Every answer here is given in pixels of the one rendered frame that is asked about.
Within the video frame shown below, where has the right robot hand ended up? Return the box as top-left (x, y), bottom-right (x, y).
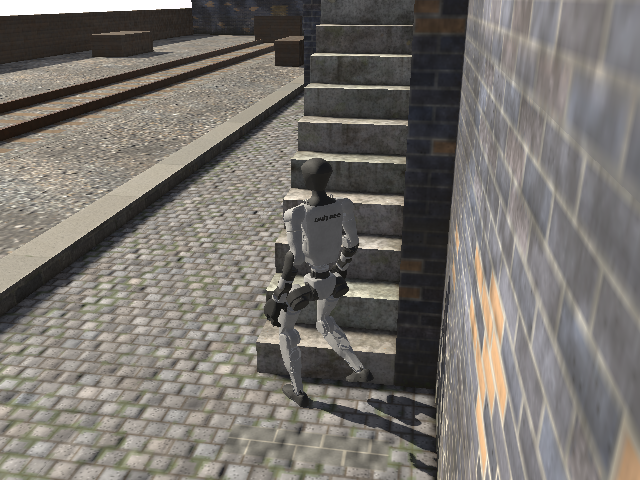
top-left (330, 264), bottom-right (347, 279)

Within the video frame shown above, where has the robot foot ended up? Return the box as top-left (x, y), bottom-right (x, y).
top-left (282, 384), bottom-right (310, 407)
top-left (346, 367), bottom-right (374, 382)

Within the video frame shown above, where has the robot left foot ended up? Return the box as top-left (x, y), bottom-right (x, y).
top-left (282, 384), bottom-right (310, 407)

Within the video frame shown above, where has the right robot forearm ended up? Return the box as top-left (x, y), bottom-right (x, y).
top-left (336, 243), bottom-right (359, 271)

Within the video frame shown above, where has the left robot upper arm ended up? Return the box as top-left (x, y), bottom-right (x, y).
top-left (283, 205), bottom-right (305, 266)

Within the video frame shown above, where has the left robot hand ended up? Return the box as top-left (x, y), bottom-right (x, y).
top-left (264, 298), bottom-right (288, 327)

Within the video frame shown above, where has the robot right foot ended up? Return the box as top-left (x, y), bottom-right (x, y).
top-left (346, 367), bottom-right (374, 382)

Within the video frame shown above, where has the right robot upper arm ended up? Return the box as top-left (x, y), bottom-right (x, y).
top-left (335, 197), bottom-right (359, 248)

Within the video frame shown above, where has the left robot forearm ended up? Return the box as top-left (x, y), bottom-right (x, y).
top-left (272, 251), bottom-right (298, 303)

